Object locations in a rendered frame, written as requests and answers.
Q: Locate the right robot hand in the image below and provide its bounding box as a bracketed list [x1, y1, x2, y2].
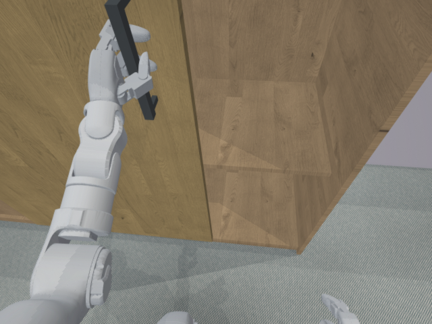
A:
[319, 294, 360, 324]

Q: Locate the handle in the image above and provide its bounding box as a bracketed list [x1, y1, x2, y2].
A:
[105, 0, 158, 120]

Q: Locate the left robot hand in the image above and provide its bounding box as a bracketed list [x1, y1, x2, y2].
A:
[88, 19, 157, 108]

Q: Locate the robot left forearm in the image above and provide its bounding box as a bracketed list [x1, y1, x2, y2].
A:
[30, 100, 128, 297]

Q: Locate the left robot upper arm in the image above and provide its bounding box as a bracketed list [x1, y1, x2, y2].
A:
[0, 243, 112, 324]

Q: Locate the wardrobe door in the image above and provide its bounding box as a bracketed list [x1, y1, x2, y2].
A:
[0, 200, 23, 216]
[0, 0, 213, 242]

